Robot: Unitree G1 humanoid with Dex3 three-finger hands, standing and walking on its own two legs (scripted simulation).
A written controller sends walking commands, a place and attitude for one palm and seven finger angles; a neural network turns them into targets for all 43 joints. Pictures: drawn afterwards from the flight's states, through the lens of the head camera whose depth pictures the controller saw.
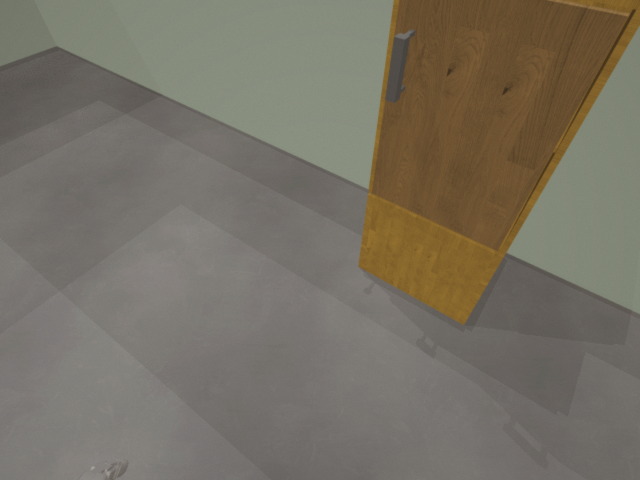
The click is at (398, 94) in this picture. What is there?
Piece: cupboard door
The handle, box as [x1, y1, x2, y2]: [385, 29, 415, 102]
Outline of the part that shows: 415,30 411,29 404,34 399,33 394,36 385,99 394,102 399,98 399,93 404,89 404,86 401,84 408,41 409,38 414,34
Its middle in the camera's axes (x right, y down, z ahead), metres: +0.18 -0.39 +0.86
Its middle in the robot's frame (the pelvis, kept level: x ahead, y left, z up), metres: +0.93 -0.13 +0.08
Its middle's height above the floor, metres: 0.85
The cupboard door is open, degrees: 0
